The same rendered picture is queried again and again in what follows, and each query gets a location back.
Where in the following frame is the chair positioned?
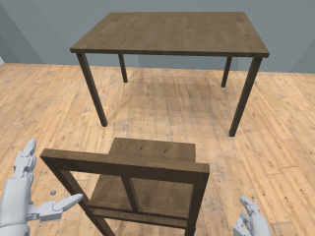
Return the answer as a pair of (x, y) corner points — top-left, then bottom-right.
(39, 137), (210, 236)

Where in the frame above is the robot left hand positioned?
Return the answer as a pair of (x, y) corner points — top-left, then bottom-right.
(0, 138), (84, 228)

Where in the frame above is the table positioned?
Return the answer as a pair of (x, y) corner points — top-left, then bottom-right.
(70, 11), (270, 138)

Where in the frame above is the left robot forearm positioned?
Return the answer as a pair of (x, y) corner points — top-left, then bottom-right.
(0, 223), (31, 236)

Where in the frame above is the robot right hand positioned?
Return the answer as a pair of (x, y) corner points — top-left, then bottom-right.
(232, 196), (272, 236)

